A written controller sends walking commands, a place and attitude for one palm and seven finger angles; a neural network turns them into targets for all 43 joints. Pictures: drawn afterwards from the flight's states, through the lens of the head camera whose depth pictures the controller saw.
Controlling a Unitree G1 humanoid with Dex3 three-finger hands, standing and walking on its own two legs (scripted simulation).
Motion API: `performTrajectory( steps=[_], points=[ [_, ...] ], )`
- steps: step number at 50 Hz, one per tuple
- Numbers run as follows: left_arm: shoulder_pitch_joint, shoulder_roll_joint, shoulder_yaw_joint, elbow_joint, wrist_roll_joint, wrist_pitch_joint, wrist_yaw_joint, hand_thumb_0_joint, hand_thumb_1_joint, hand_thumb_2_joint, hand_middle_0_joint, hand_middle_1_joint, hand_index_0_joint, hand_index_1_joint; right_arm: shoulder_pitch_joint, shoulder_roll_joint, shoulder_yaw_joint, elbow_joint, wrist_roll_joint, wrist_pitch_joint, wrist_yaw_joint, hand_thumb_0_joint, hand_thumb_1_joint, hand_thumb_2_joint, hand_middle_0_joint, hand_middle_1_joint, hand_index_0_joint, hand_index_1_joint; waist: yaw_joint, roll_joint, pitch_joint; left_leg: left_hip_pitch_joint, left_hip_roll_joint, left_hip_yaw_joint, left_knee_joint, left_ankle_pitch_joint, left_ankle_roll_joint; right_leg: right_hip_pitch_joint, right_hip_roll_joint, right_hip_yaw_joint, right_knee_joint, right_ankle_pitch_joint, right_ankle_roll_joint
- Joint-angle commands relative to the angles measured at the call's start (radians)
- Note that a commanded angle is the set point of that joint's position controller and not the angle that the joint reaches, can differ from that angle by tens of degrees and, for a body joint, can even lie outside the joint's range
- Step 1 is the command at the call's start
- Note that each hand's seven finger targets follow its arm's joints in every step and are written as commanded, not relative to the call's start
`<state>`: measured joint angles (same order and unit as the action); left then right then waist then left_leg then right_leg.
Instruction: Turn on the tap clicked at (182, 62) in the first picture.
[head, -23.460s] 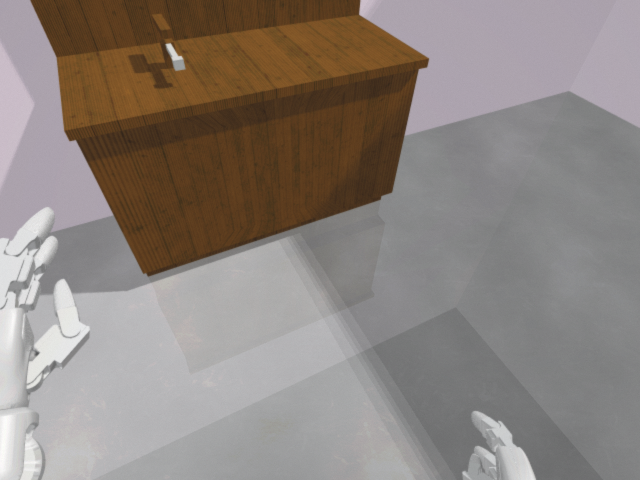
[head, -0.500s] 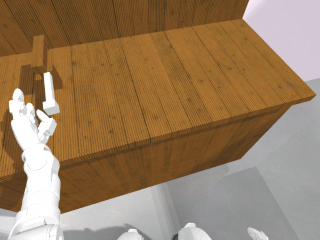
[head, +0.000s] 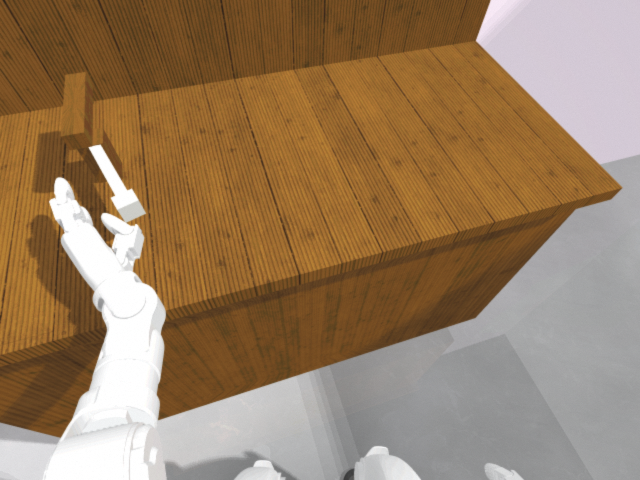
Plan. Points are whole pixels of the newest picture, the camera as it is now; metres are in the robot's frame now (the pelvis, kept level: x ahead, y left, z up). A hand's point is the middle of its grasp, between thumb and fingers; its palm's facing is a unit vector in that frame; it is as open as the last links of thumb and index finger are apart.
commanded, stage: push the lever round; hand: left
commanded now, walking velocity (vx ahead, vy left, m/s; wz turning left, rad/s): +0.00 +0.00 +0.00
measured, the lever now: (128, 205) +0.45 +0.26 +0.06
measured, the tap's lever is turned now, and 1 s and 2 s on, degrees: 18 54 80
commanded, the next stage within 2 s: lift the hand up off the lever in 1.88 s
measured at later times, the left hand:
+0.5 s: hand (179, 204) +0.46 +0.20 +0.05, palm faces +0.75 -0.66 -0.09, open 7.7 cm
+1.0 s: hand (200, 186) +0.50 +0.18 +0.05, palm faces +0.80 -0.59 -0.11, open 7.5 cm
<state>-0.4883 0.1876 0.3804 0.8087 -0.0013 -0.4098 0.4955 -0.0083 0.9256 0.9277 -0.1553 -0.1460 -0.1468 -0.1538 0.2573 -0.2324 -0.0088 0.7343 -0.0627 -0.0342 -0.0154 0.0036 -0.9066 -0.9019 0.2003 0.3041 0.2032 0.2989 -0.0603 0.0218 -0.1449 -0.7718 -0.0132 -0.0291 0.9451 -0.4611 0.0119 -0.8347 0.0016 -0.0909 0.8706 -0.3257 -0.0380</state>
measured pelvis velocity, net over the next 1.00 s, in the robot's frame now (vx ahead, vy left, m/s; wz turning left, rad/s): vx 0.02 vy -0.02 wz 0.00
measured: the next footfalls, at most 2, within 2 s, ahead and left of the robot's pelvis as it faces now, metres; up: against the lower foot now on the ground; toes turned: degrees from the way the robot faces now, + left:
none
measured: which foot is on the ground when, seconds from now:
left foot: down 0.00-1.00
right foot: down 0.00-1.00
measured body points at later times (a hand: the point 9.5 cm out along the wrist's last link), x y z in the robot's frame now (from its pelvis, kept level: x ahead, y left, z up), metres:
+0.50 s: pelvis +0.01 -0.01 +0.00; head +0.09 +0.00 +0.44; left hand +0.42 +0.23 +0.05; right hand +0.06 -0.26 -0.13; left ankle -0.01 +0.11 -0.69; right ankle +0.05 -0.10 -0.69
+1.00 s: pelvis +0.02 -0.02 +0.00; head +0.12 -0.01 +0.44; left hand +0.45 +0.20 +0.05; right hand +0.05 -0.27 -0.14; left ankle -0.01 +0.11 -0.68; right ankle +0.05 -0.10 -0.69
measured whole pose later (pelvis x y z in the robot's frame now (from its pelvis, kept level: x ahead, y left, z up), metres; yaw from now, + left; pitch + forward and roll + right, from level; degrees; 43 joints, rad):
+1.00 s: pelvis +0.02 -0.02 +0.00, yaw +0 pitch +22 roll -1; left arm -0.83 0.13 0.45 1.10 0.18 -0.36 0.92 0.00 0.96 0.93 -0.16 -0.15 -0.15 -0.15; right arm 0.29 -0.21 -0.05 0.78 -0.15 0.00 0.06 0.00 -0.91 -0.90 0.20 0.30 0.20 0.30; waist -0.12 0.03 -0.18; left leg -0.85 0.00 -0.04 0.94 -0.47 -0.01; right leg -0.92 0.02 -0.10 0.87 -0.34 -0.06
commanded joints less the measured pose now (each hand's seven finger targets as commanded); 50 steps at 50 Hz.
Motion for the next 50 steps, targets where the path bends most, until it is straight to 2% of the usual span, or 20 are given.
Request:
performTrajectory(
  steps=[1,2,4,7,9,11,12,13,15,16,17,19,22,25,26,27,30,38,44,50],
  points=[
    [-0.463,0.182,-0.03,-0.181,0.052,-0.061,0.059,0.0,0.9,0.9,-0.15,-0.15,-0.15,-0.15,0.039,-0.151,-0.052,-0.086,-0.004,-0.03,-0.008,0.0,-0.9,-0.9,0.2,0.3,0.2,0.3,-0.042,0.029,-0.313,0.074,-0.002,-0.019,-0.148,0.171,-0.014,0.271,0.002,0.065,-0.108,0.083,0.013],
    [-0.446,0.216,0.011,-0.158,0.059,-0.06,0.075,0.0,0.9,0.9,-0.15,-0.15,-0.15,-0.15,0.042,-0.155,-0.055,-0.082,-0.006,-0.028,-0.01,0.0,-0.9,-0.9,0.2,0.3,0.2,0.3,-0.029,0.016,-0.321,0.057,-0.003,-0.022,-0.145,0.172,-0.012,0.283,0.003,0.068,-0.107,0.084,0.013],
    [-0.503,0.169,-0.037,-0.159,0.067,-0.065,0.094,0.0,0.9,0.9,-0.15,-0.15,-0.15,-0.15,0.041,-0.147,-0.055,-0.082,-0.007,-0.029,-0.005,0.0,-0.9,-0.9,0.2,0.3,0.2,0.3,-0.047,0.029,-0.338,0.071,-0.004,-0.019,-0.144,0.168,-0.014,0.273,0.001,0.067,-0.106,0.082,0.015],
    [-0.497,0.189,-0.003,-0.128,0.085,-0.069,0.134,0.0,0.9,0.9,-0.15,-0.15,-0.15,-0.15,0.05,-0.152,-0.061,-0.072,-0.015,-0.03,-0.001,0.0,-0.9,-0.9,0.2,0.3,0.2,0.3,-0.036,0.037,-0.367,0.079,-0.002,-0.02,-0.136,0.201,-0.018,0.277,0.006,0.065,-0.097,0.104,0.012],
    [-0.544,0.139,-0.049,-0.123,0.098,-0.069,0.155,0.0,0.9,0.9,-0.15,-0.15,-0.15,-0.15,0.055,-0.143,-0.06,-0.069,-0.018,-0.03,0.006,0.0,-0.9,-0.9,0.2,0.3,0.2,0.3,-0.048,0.049,-0.364,0.09,-0.003,-0.019,-0.137,0.216,-0.024,0.264,0.005,0.06,-0.095,0.114,0.011],
    [-0.558,0.144,-0.034,-0.088,0.106,-0.063,0.179,0.0,0.9,0.9,-0.15,-0.15,-0.15,-0.15,0.059,-0.145,-0.062,-0.063,-0.023,-0.028,0.009,0.0,-0.9,-0.9,0.2,0.3,0.2,0.3,-0.054,0.023,-0.357,0.074,-0.002,-0.014,-0.133,0.209,-0.018,0.266,0.004,0.062,-0.101,0.115,0.014],
    [-0.534,0.191,0.016,-0.064,0.114,-0.058,0.194,0.0,0.9,0.9,-0.15,-0.15,-0.15,-0.15,0.064,-0.151,-0.064,-0.06,-0.025,-0.024,0.007,0.0,-0.9,-0.9,0.2,0.3,0.2,0.3,-0.04,0.01,-0.366,0.053,-0.004,-0.017,-0.133,0.211,-0.017,0.288,0.005,0.064,-0.098,0.121,0.013],
    [-0.57,0.165,-0.014,-0.083,0.119,-0.059,0.202,0.0,0.9,0.9,-0.15,-0.15,-0.15,-0.15,0.067,-0.146,-0.063,-0.066,-0.025,-0.021,0.01,0.0,-0.9,-0.9,0.2,0.3,0.2,0.3,-0.053,0.013,-0.38,0.063,-0.003,-0.012,-0.132,0.223,-0.017,0.293,0.003,0.065,-0.094,0.137,0.016],
    [-0.555,0.15,-0.008,-0.07,0.121,-0.056,0.221,0.0,0.9,0.9,-0.15,-0.15,-0.15,-0.15,0.071,-0.141,-0.068,-0.064,-0.029,-0.021,0.016,0.0,-0.9,-0.9,0.2,0.3,0.2,0.3,-0.042,0.005,-0.399,0.066,-0.006,-0.006,-0.128,0.248,-0.017,0.311,0.004,0.065,-0.098,0.166,0.015],
    [-0.565,0.138,-0.016,-0.058,0.122,-0.053,0.228,0.0,0.9,0.9,-0.15,-0.15,-0.15,-0.15,0.071,-0.141,-0.068,-0.061,-0.03,-0.019,0.018,0.0,-0.9,-0.9,0.2,0.3,0.2,0.3,-0.053,-0.006,-0.396,0.06,-0.004,-0.002,-0.124,0.246,-0.015,0.307,0.003,0.067,-0.098,0.171,0.017],
    [-0.553,0.176,0.025,-0.029,0.133,-0.048,0.242,0.0,0.9,0.9,-0.15,-0.15,-0.15,-0.15,0.077,-0.145,-0.069,-0.054,-0.032,-0.014,0.017,0.0,-0.9,-0.9,0.2,0.3,0.2,0.3,-0.042,-0.002,-0.386,0.046,-0.004,-0.008,-0.126,0.249,-0.017,0.308,0.004,0.065,-0.093,0.169,0.014],
    [-0.597,0.139,-0.008,-0.031,0.141,-0.046,0.256,0.0,0.9,0.9,-0.15,-0.15,-0.15,-0.15,0.08,-0.139,-0.07,-0.056,-0.036,-0.012,0.023,0.0,-0.9,-0.9,0.2,0.3,0.2,0.3,-0.056,0.01,-0.387,0.052,-0.004,-0.002,-0.124,0.246,-0.015,0.298,0.002,0.065,-0.096,0.169,0.017],
    [-0.61,0.152,0.013,-0.015,0.158,-0.044,0.282,0.0,0.9,0.9,-0.15,-0.15,-0.15,-0.15,0.088,-0.141,-0.074,-0.049,-0.042,-0.006,0.027,0.0,-0.9,-0.9,0.2,0.3,0.2,0.3,-0.054,0.026,-0.4,0.058,-0.002,-0.003,-0.121,0.263,-0.017,0.296,0.004,0.064,-0.094,0.179,0.014],
    [-0.623,0.129,0.002,0.005,0.161,-0.039,0.303,0.0,0.9,0.9,-0.15,-0.15,-0.15,-0.15,0.091,-0.136,-0.076,-0.049,-0.044,-0.003,0.033,0.0,-0.9,-0.9,0.2,0.3,0.2,0.3,-0.064,-0.015,-0.396,0.041,-0.003,0.006,-0.118,0.257,-0.01,0.317,0.001,0.068,-0.102,0.194,0.019],
    [-0.639,0.111,-0.009,0.015,0.161,-0.036,0.31,0.0,0.9,0.9,-0.15,-0.15,-0.15,-0.15,0.09,-0.135,-0.076,-0.046,-0.047,-0.003,0.035,0.0,-0.9,-0.9,0.2,0.3,0.2,0.3,-0.071,-0.003,-0.397,0.037,-0.004,0.011,-0.114,0.247,-0.007,0.309,0.0,0.071,-0.105,0.19,0.021],
    [-0.651,0.147,0.025,0.018,0.169,-0.037,0.32,0.0,0.9,0.9,-0.15,-0.15,-0.15,-0.15,0.099,-0.139,-0.079,-0.039,-0.049,-0.002,0.033,0.0,-0.9,-0.9,0.2,0.3,0.2,0.3,-0.067,-0.009,-0.403,0.033,-0.004,0.007,-0.113,0.255,-0.008,0.319,0.0,0.071,-0.102,0.198,0.02],
    [-0.669,0.113,-0.002,0.014,0.176,-0.037,0.332,0.0,0.9,0.9,-0.15,-0.15,-0.15,-0.15,0.104,-0.132,-0.08,-0.041,-0.054,0.001,0.041,0.0,-0.9,-0.9,0.2,0.3,0.2,0.3,-0.07,0.021,-0.425,0.052,-0.004,0.013,-0.112,0.28,-0.012,0.321,-0.001,0.068,-0.1,0.222,0.019],
    [-0.763,0.093,-0.001,0.086,0.202,-0.026,0.384,0.0,0.9,0.9,-0.15,-0.15,-0.15,-0.15,0.12,-0.133,-0.083,-0.022,-0.067,0.01,0.053,0.0,-0.9,-0.9,0.2,0.3,0.2,0.3,-0.096,0.012,-0.421,0.048,0.0,0.009,-0.101,0.289,-0.011,0.285,0.0,0.058,-0.094,0.22,0.02],
    [-0.742,0.083,0.02,0.092,0.21,-0.012,0.415,0.0,0.9,0.9,-0.15,-0.15,-0.15,-0.15,0.133,-0.128,-0.089,-0.023,-0.077,0.017,0.068,0.0,-0.9,-0.9,0.2,0.3,0.2,0.3,-0.08,0.017,-0.478,0.065,-0.001,0.015,-0.085,0.363,-0.019,0.312,0.003,0.051,-0.083,0.293,0.018],
    [-0.791,0.078,0.022,0.11,0.224,0.004,0.439,0.0,0.9,0.9,-0.15,-0.15,-0.15,-0.15,0.142,-0.127,-0.088,-0.015,-0.08,0.015,0.074,0.0,-0.9,-0.9,0.2,0.3,0.2,0.3,-0.095,0.001,-0.464,0.048,0.001,0.016,-0.088,0.345,-0.014,0.318,0.0,0.052,-0.092,0.296,0.022]
  ],
)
